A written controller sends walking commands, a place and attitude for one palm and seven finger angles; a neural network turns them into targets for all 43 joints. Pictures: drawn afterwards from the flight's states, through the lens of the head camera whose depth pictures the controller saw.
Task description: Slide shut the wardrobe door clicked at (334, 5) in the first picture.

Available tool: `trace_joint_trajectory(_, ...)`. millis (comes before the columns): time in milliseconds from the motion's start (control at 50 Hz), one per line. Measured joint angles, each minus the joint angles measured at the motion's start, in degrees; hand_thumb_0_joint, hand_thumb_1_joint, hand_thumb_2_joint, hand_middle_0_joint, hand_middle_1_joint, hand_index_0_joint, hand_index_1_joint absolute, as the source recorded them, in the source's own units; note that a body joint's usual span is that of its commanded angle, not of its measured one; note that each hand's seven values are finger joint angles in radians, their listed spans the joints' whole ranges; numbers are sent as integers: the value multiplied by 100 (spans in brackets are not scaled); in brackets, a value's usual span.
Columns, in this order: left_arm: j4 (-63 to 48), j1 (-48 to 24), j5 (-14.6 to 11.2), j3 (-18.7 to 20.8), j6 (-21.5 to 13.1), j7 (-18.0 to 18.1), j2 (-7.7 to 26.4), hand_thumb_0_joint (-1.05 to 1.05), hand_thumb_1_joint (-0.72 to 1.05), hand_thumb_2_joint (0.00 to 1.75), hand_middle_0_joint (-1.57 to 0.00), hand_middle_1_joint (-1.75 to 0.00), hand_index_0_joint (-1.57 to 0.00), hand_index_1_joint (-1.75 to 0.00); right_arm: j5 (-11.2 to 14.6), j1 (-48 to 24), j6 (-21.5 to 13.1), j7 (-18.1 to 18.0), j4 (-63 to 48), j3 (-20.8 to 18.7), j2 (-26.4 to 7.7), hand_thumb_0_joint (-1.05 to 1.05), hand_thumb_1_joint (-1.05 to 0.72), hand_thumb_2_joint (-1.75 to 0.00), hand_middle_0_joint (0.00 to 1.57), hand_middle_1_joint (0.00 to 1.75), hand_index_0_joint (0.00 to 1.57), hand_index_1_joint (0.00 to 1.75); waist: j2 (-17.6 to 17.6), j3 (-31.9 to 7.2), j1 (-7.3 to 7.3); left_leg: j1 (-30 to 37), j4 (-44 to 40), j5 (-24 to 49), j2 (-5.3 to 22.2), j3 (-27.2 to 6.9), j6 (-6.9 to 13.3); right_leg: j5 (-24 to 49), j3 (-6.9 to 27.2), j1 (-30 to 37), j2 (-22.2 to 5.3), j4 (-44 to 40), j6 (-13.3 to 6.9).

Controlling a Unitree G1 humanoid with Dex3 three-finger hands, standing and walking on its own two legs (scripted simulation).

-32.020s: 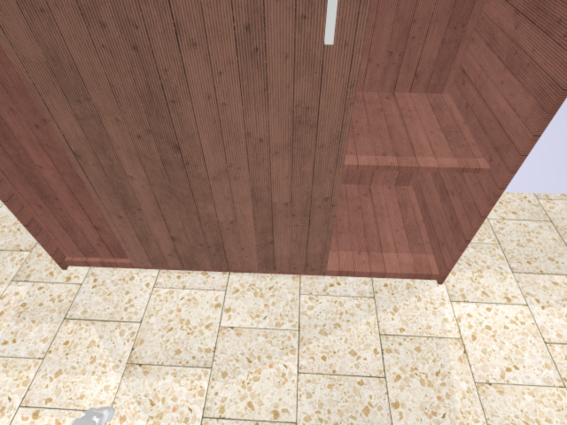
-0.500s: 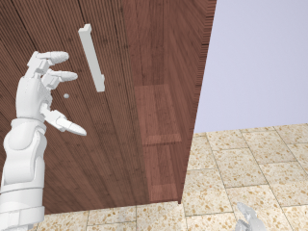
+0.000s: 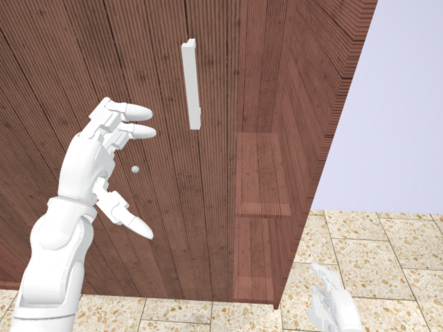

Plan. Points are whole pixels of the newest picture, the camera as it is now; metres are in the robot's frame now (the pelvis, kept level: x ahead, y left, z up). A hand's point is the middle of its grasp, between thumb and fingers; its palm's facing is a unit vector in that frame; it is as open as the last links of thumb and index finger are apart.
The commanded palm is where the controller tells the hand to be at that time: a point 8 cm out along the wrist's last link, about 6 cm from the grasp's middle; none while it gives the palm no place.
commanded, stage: draw the hand back to the body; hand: left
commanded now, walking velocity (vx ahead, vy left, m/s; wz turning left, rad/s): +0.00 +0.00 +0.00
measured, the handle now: (193, 85) +0.43 +0.10 +0.28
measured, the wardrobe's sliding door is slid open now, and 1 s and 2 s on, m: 0.17 0.17 0.17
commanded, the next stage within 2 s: step back with the hand held close in 1.64 s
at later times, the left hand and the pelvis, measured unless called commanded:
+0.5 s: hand (111, 195) +0.22 +0.17 +0.22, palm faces +0.11 -0.99 -0.06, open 14.7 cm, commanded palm +0.19 +0.23 +0.22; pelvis -0.01 -0.02 +0.00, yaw +2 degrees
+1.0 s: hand (73, 220) +0.20 +0.23 +0.19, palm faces +0.39 -0.85 -0.35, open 11.4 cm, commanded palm +0.15 +0.27 +0.19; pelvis -0.01 -0.01 +0.00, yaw +0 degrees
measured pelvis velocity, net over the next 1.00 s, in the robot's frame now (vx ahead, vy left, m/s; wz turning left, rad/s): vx -0.01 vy -0.01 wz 0.00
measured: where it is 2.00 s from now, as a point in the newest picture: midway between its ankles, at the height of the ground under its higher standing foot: outside the picture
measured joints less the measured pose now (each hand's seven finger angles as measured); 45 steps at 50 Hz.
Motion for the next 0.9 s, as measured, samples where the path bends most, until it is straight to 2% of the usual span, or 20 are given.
trace_joint_trajectory(80,-225,67,27,-126,90,44,-20,-2,-56,20,-26,-115,-26,-116,8,45,37,-50,121,-4,-76,2,-90,-90,21,30,20,30,4,88,72,-9,61,-8,-11,-84,-9,-20,-83,43,-7,27,-10)
trace_joint_trajectory(100,-221,26,-73,-132,201,60,-37,-2,-56,20,-26,-115,-26,-116,33,37,42,-80,167,-6,-96,2,-90,-90,21,30,20,30,11,104,88,-15,68,-3,-12,-101,-15,-20,-99,43,-6,32,-16)
trace_joint_trajectory(160,-210,-101,-321,-24,849,205,-112,-2,-56,20,-26,-115,-26,-116,98,-34,101,-192,305,-1,-141,2,-90,-90,21,30,20,30,49,121,95,3,24,38,-17,-133,-28,0,-131,63,-12,12,-26)
trace_joint_trajectory(280,-346,-17,-610,380,2254,431,-82,-2,-56,20,-25,-115,-26,-116,202,-159,191,-309,345,0,-198,2,-90,-90,21,30,20,30,138,-10,68,92,-110,106,-4,-149,-56,14,-152,114,-3,-28,-57)
trace_joint_trajectory(340,-534,120,-713,501,2709,438,-67,-2,-56,20,-25,-115,-26,-116,230,-216,173,-341,318,2,-251,2,-90,-90,20,30,20,30,170,-81,83,132,-110,98,-3,-176,-71,-21,-180,149,-2,9,-70)
trace_joint_trajectory(400,-685,273,-774,561,2812,387,-64,-2,-56,20,-25,-115,-25,-116,236,-263,126,-365,280,-4,-297,2,-90,-90,20,30,20,30,175,-132,115,161,-71,76,4,-213,-87,-66,-217,183,7,66,-87)
trace_joint_trajectory(540,-610,472,-817,668,2727,239,17,-2,-55,20,-25,-115,-25,-115,255,-344,40,-439,220,-2,-341,2,-90,-90,20,30,20,30,150,-99,167,188,19,53,40,-294,-125,-110,-292,229,51,168,-135)
trace_joint_trajectory(580,-566,533,-805,732,2680,206,77,-2,-52,21,-25,-113,-25,-114,255,-331,12,-455,201,2,-335,2,-90,-90,20,30,20,30,139,-73,165,182,32,58,54,-307,-136,-106,-303,223,66,183,-148)
trace_joint_trajectory(600,-597,634,-625,699,2463,328,126,-2,-51,22,-25,-112,-25,-113,192,-322,-14,-434,186,-23,-320,2,-90,-90,20,30,20,30,146,-48,147,178,35,61,68,-311,-142,-95,-306,226,80,170,-152)
trace_joint_trajectory(640,-662,939,-247,645,1695,724,195,-2,-47,24,-25,-110,-25,-110,55,-296,-83,-381,156,-79,-275,2,-90,-90,20,30,20,30,157,21,90,148,21,80,97,-301,-153,-50,-294,200,109,125,-159)
trace_joint_trajectory(680,-709,1204,26,622,987,1044,186,-2,-42,26,-25,-107,-25,-107,-31,-227,-100,-332,139,-137,-236,2,-90,-90,20,30,20,30,143,118,67,131,-17,116,112,-280,-154,2,-273,175,123,81,-161)
trace_joint_trajectory(740,-677,1447,279,568,224,1325,148,-2,-33,30,-24,-102,-25,-102,-104,-79,-63,-297,220,-204,-208,2,-90,-90,20,30,20,30,121,261,79,146,-95,175,117,-253,-145,77,-247,188,124,-14,-152)
trace_joint_trajectory(820,-478,1655,479,553,-377,1497,148,-1,-21,37,-24,-94,-24,-95,-157,104,36,-300,427,-263,-181,2,-90,-90,20,30,20,30,111,374,65,214,-210,235,97,-196,-121,151,-195,240,97,-133,-124)
trace_joint_trajectory(900,-272,1881,583,657,-671,1555,224,-1,-7,43,-24,-86,-24,-87,-182,232,117,-311,579,-320,-151,2,-90,-90,21,30,20,30,102,414,-4,291,-301,260,72,-115,-89,193,-122,289,64,-222,-87)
